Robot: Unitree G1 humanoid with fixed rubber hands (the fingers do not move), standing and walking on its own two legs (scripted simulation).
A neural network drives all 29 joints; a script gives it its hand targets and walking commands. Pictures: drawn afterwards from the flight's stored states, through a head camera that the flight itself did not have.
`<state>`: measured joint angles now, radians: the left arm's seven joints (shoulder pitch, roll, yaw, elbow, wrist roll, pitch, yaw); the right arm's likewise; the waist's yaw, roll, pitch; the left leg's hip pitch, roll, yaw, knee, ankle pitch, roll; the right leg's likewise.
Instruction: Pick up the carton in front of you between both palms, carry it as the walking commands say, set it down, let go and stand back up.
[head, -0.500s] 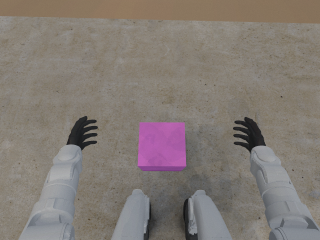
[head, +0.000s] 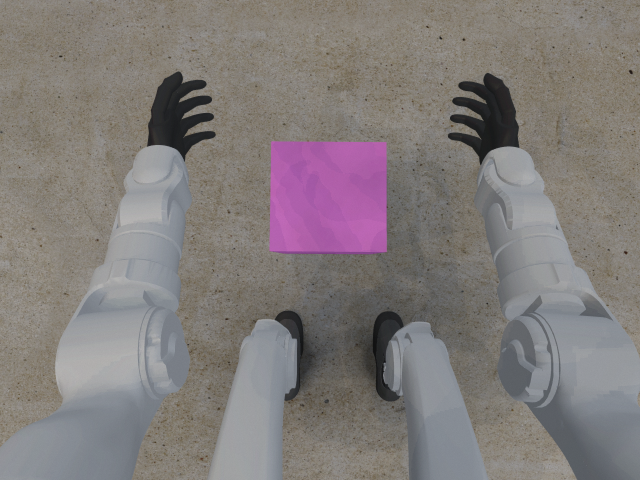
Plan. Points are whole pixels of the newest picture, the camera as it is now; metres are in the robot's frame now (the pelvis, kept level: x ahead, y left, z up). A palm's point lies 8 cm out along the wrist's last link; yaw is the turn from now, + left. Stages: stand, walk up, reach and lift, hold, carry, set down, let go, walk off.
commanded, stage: reach and lift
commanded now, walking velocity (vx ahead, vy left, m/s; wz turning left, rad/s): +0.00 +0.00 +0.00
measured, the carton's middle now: (327, 206) +0.47 +0.03 -0.49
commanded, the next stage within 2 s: none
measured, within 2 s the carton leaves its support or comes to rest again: leaves its support in 1.56 s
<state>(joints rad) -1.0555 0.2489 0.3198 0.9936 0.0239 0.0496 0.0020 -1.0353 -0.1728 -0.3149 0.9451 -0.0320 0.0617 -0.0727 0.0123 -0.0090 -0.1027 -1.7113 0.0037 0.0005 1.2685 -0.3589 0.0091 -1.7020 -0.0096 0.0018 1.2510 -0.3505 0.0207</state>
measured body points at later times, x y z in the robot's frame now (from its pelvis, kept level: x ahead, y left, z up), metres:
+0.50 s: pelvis -0.03 -0.01 -0.19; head +0.31 +0.00 +0.09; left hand +0.48 +0.22 -0.36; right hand +0.48 -0.17 -0.36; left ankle +0.08 +0.11 -0.58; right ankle +0.09 -0.13 -0.58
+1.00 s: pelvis -0.03 +0.00 -0.24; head +0.33 +0.01 +0.02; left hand +0.49 +0.19 -0.43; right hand +0.50 -0.17 -0.42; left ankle +0.08 +0.11 -0.58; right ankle +0.09 -0.13 -0.58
